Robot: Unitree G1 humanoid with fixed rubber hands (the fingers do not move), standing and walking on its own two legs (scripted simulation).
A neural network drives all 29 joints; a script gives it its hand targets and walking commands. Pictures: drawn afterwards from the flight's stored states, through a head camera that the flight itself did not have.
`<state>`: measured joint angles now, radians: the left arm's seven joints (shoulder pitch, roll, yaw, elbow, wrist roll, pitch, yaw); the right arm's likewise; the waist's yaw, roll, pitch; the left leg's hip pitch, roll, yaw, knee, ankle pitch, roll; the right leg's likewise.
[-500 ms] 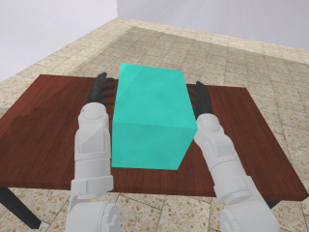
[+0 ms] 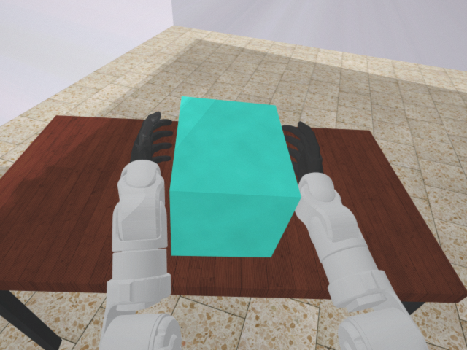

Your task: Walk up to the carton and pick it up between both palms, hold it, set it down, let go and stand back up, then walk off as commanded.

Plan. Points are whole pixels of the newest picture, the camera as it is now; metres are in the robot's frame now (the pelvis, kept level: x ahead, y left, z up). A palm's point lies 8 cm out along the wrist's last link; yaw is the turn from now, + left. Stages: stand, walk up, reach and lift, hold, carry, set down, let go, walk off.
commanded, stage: hold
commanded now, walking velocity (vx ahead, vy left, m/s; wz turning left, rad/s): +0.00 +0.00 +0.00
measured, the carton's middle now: (226, 176) +0.37 +0.01 +0.14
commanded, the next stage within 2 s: none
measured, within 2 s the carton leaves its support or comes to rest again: neither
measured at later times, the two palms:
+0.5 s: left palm (140, 163) +0.35 +0.14 +0.19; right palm (305, 173) +0.34 -0.12 +0.17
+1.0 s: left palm (143, 163) +0.35 +0.14 +0.19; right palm (308, 169) +0.34 -0.13 +0.17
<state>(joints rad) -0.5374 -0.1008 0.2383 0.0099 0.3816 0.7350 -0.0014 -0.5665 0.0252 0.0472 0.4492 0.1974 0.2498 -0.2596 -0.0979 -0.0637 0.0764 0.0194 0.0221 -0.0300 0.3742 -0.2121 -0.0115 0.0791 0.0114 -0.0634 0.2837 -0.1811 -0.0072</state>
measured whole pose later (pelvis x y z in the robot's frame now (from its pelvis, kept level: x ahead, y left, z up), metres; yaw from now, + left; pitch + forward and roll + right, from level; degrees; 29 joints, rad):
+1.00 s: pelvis +0.00 -0.01 +0.00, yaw +1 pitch -10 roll -1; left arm -0.54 -0.09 0.24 0.02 0.37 0.72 -0.01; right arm -0.58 0.04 0.02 0.46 0.18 0.24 -0.26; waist -0.10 -0.08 0.07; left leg 0.00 0.02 -0.04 0.37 -0.20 -0.02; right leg 0.06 0.01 -0.08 0.29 -0.18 -0.02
